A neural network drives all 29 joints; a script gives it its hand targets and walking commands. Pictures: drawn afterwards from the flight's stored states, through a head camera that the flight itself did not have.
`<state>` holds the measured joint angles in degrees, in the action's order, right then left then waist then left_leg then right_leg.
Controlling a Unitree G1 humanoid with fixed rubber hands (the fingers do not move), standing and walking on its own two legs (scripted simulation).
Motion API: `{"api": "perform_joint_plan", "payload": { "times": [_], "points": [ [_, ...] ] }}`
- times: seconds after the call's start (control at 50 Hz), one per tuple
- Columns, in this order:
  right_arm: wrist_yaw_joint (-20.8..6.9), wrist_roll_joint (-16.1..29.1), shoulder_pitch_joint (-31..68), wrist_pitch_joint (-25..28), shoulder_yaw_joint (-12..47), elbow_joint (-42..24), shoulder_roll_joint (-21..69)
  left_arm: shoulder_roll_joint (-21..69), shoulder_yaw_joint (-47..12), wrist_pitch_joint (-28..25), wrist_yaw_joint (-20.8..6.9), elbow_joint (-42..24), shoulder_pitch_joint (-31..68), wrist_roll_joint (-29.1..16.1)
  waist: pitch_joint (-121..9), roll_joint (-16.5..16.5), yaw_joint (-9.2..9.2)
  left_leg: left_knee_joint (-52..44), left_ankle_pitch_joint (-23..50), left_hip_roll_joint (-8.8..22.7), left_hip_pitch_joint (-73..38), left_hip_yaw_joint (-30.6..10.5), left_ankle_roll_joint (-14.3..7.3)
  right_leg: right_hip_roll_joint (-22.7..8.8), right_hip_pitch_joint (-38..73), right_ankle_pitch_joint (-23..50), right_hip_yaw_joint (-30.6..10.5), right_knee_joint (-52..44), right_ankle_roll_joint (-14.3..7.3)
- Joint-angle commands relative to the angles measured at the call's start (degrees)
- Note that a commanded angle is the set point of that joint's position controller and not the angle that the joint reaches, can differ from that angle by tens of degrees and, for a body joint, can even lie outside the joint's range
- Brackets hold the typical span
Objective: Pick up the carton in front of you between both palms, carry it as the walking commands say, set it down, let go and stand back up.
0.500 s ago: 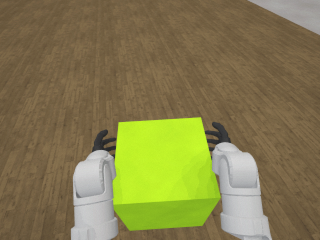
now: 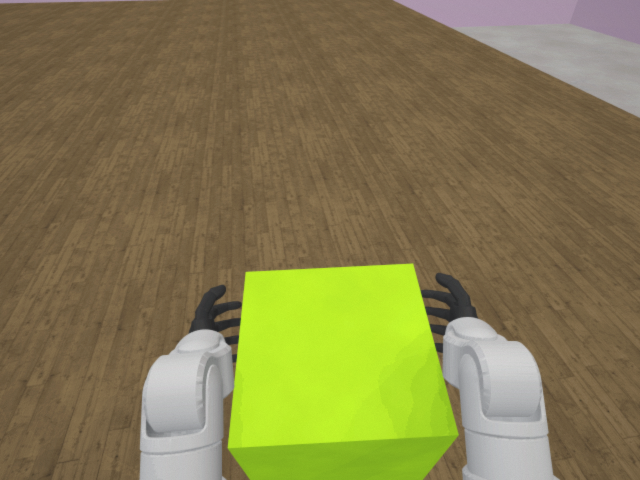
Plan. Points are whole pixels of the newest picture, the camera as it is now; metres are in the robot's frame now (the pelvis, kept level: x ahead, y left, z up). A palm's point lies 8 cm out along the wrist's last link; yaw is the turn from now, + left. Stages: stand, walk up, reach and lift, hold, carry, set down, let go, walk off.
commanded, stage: carry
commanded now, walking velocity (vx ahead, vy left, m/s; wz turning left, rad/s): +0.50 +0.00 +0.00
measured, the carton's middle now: (334, 386) +0.27 +0.00 +0.00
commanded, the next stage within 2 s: none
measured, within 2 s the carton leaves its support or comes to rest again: neither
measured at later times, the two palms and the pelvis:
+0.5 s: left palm (252, 190) +0.57 +0.14 +0.12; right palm (420, 188) +0.57 -0.15 +0.13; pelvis +0.32 -0.01 +0.01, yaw +1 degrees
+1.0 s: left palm (283, 109) +0.91 +0.11 +0.13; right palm (404, 109) +0.91 -0.18 +0.14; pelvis +0.65 -0.03 +0.01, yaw +0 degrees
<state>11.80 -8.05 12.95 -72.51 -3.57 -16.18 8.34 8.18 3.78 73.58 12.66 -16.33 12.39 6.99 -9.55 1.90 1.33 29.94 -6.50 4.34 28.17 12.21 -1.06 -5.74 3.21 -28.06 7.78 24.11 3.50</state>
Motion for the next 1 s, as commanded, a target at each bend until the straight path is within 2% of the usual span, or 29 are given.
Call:
{"api": "perform_joint_plan", "payload": {
  "times": [0.0,0.02,0.06,0.14,0.16,0.18,0.2,0.28,0.3,0.38,0.42,0.46,0.48,0.5,0.52,0.56,0.58,0.62,0.64,0.66,0.68,0.7,0.74,0.76,0.78,0.84,0.86,0.92,0.98],
  "points": [
    [-15.2,24.5,20.5,1.1,33.7,-1.0,61.0,56.2,-34.7,-1.1,-17.7,-5.0,24.5,-23.7,-19.8,-15.3,-2.82,-16.0,-0.7,19.9,-46.2,-38.7,-10.3,5.0,-40.3,-0.3,-5.2,45.6,-1.5],
    [-15.3,24.8,21.1,1.6,33.2,-2.8,60.7,58.4,-34.6,-0.9,-18.4,-2.9,24.4,-24.2,-15.2,-10.9,-2.79,-14.6,6.4,19.9,-41.7,-36.7,-12.0,1.8,-41.2,-1.1,-6.7,47.1,-2.5],
    [-16.7,25.3,20.8,2.5,36.9,-1.0,65.5,59.5,-34.6,-3.1,-18.6,-5.4,25.3,-23.2,-13.7,-4.2,-2.86,-15.2,3.1,17.2,-36.5,-26.6,-7.7,-0.5,-40.6,5.9,-7.5,41.5,-3.4],
    [-18.1,25.6,22.1,5.1,36.5,-5.3,65.9,64.7,-36.4,-6.1,-18.2,-4.8,25.1,-23.9,-11.5,-11.2,-2.21,-16.9,7.1,12.8,-31.8,-12.8,-3.6,-0.2,-39.5,14.8,-3.8,32.6,-2.7],
    [-18.0,26.4,21.8,5.5,36.6,-5.9,66.2,63.6,-36.3,-6.5,-17.8,-5.0,24.3,-23.7,-11.8,-7.4,-2.48,-19.0,5.5,14.4,-32.1,-14.9,-4.8,-0.9,-40.3,16.7,-4.0,31.3,-3.0],
    [-17.7,26.0,20.6,5.9,36.6,-7.0,64.9,63.3,-38.1,-6.8,-17.5,-7.3,24.0,-24.0,-11.0,-9.7,-2.1,-19.3,6.8,13.7,-32.3,-12.3,-4.7,-1.2,-40.5,17.5,-3.6,29.9,-3.0],
    [-17.1,25.4,19.5,5.3,36.8,-7.2,62.3,62.9,-35.6,-6.2,-17.3,-3.4,19.8,-23.2,-8.2,-7.7,-1.87,-20.7,4.9,13.2,-29.6,-8.5,-5.0,-1.7,-40.5,19.8,-3.1,28.9,-3.0],
    [-17.2,25.4,16.6,4.0,36.3,-6.3,59.3,58.5,-38.1,-4.8,-16.5,-8.5,21.1,-22.5,-5.5,-10.7,-2.09,-21.7,0.0,10.7,-33.7,-8.6,-6.3,-0.4,-42.8,24.1,-1.1,15.3,-2.9],
    [-17.1,24.7,17.1,3.5,36.3,-8.2,57.4,57.4,-36.8,-3.9,-16.7,-6.4,19.8,-22.0,-1.7,-10.5,-2.35,-23.5,-2.8,12.7,-30.1,-7.9,-5.9,-1.3,-41.0,25.6,-0.5,14.3,-3.1],
    [-15.4,24.5,18.7,1.1,37.0,-9.8,53.1,52.3,-36.2,-1.8,-17.4,-8.2,20.2,-23.5,0.8,-8.3,-2.69,-23.0,-0.9,11.7,-26.8,-6.1,-5.9,1.1,-36.1,26.7,4.1,10.0,-3.7],
    [-14.9,24.9,19.7,0.5,36.9,-9.4,52.8,51.3,-34.8,-1.2,-17.2,-9.4,21.2,-24.8,-0.8,-13.4,-2.22,-15.3,15.7,10.0,-30.9,-1.7,-3.7,1.7,-29.4,23.9,5.0,3.9,-4.6],
    [-14.4,23.8,17.5,-0.2,35.5,-7.9,52.3,49.6,-35.1,-0.7,-17.1,-9.9,20.9,-24.6,-6.8,-9.4,-1.77,1.0,26.2,6.0,-25.8,1.9,-1.6,6.2,-11.8,17.5,9.0,1.7,-5.7],
    [-14.5,23.5,18.8,-0.7,35.8,-9.2,49.9,47.5,-32.7,-0.3,-16.7,-6.0,20.2,-23.1,-12.8,2.0,0.53,19.7,14.3,3.2,-12.3,1.3,1.1,-2.1,3.3,10.5,-6.1,0.9,-8.5],
    [-14.3,23.3,18.6,-0.9,35.5,-9.5,51.5,48.6,-35.0,-0.9,-16.7,-8.4,20.7,-23.5,-17.5,18.3,-0.88,37.2,-14.5,-4.5,4.3,-1.7,2.9,-18.7,13.1,19.9,-34.1,-4.3,-15.9],
    [-14.4,23.6,21.0,-0.9,36.4,-11.1,52.6,50.2,-34.2,-1.0,-17.4,-7.3,19.0,-23.6,-18.0,17.0,0.15,45.4,-20.5,-4.4,11.5,-8.1,1.8,-18.0,16.2,27.8,-36.7,-8.4,-18.9],
    [-15.2,27.0,23.7,0.4,40.2,-11.7,58.9,56.0,-34.4,-2.4,-18.4,-7.9,19.2,-24.7,-15.8,4.4,0.06,43.7,-18.8,1.8,14.1,-12.0,0.6,-15.1,12.9,45.5,-21.8,-3.1,-14.0],
    [-15.4,25.6,23.2,1.2,37.9,-7.6,59.7,56.3,-34.3,-2.7,-19.0,-6.8,21.8,-25.8,-13.5,2.4,-0.44,40.8,-15.1,3.0,10.9,-11.7,0.9,-15.7,5.1,39.9,-19.2,-6.2,-12.1],
    [-15.7,25.3,20.7,2.3,39.8,-3.0,63.8,59.0,-33.9,-3.9,-19.3,-9.4,24.5,-24.5,-11.9,7.5,-0.59,31.7,-9.7,1.7,9.2,-11.4,0.2,-11.4,3.1,29.9,-13.0,-10.1,-6.6],
    [-15.5,24.4,22.0,3.2,41.3,-7.3,62.9,59.3,-34.0,-3.9,-19.8,-6.2,23.8,-25.2,-10.4,7.6,-1.11,33.2,-6.2,4.2,9.6,-10.3,0.2,-12.9,-1.9,27.0,-11.8,-12.4,-8.2],
    [-15.4,24.2,22.5,3.0,39.0,-7.1,63.7,59.4,-35.1,-4.6,-20.1,-11.0,24.8,-25.9,-11.4,3.0,-1.24,32.1,-4.8,3.5,7.9,-9.0,-0.1,-12.7,-1.4,26.5,-12.5,-13.0,-9.1],
    [-15.3,24.6,19.3,3.0,40.1,-4.1,63.7,58.1,-34.9,-4.5,-19.9,-10.8,25.9,-26.1,-9.0,6.5,-0.98,30.0,-2.4,4.3,9.0,-9.1,-0.2,-12.9,-1.6,23.5,-11.3,-15.4,-9.9],
    [-15.0,23.7,18.2,3.5,40.2,-4.8,63.2,57.7,-34.1,-4.2,-19.6,-9.3,25.2,-26.0,-8.2,6.2,-0.55,27.8,0.3,5.0,12.2,-9.1,-0.1,-11.9,-0.7,20.4,-9.4,-16.2,-9.2],
    [-14.2,22.6,17.4,3.5,37.2,-3.8,62.9,56.6,-35.1,-3.9,-19.5,-10.7,27.1,-27.1,-6.2,2.6,-1.11,22.3,1.8,4.6,12.2,-7.3,0.8,-12.4,-0.9,17.2,-7.5,-20.0,-11.8],
    [-13.9,22.8,18.8,3.6,37.5,-7.8,59.9,55.3,-34.9,-3.0,-19.6,-10.7,24.1,-27.0,-3.5,1.4,-0.88,21.4,5.3,4.6,11.9,-6.2,0.9,-11.3,-4.0,20.7,-4.5,-19.3,-9.3],
    [-14.0,22.2,16.7,2.6,37.9,-4.7,61.4,53.2,-34.4,-2.6,-19.3,-10.8,24.0,-25.8,-3.5,2.0,-1.09,18.0,6.5,4.3,12.5,-5.1,1.4,-10.1,-2.6,19.1,-3.5,-19.0,-10.2],
    [-14.0,25.1,20.6,2.1,38.5,-11.2,60.2,54.1,-34.8,-2.3,-18.7,-11.3,22.9,-26.2,-3.1,3.8,-0.24,11.9,7.5,2.1,11.9,-2.8,1.1,-7.8,3.3,28.1,-2.2,-18.5,-10.6],
    [-13.9,24.3,19.4,0.9,37.5,-6.5,57.2,51.9,-31.8,-1.3,-18.2,-8.1,20.8,-23.8,-0.8,5.2,0.44,10.3,5.4,2.1,15.0,-1.8,1.4,-7.4,5.1,35.6,-2.1,-15.7,-7.9],
    [-14.5,24.7,21.1,-0.2,37.9,-11.2,55.6,51.1,-33.1,-0.8,-17.6,-9.2,19.3,-23.4,0.9,3.8,0.13,4.5,7.0,0.8,13.0,-0.8,1.3,-8.4,6.8,44.1,-1.6,-14.6,-9.7],
    [-14.4,24.4,17.8,-1.4,37.1,-5.1,54.9,48.6,-32.6,-0.2,-17.8,-8.1,19.7,-23.0,-0.9,10.4,-0.37,-2.8,7.2,-3.1,0.4,4.3,-1.0,-6.0,6.7,62.4,3.8,-5.6,-8.1]
  ]
}}
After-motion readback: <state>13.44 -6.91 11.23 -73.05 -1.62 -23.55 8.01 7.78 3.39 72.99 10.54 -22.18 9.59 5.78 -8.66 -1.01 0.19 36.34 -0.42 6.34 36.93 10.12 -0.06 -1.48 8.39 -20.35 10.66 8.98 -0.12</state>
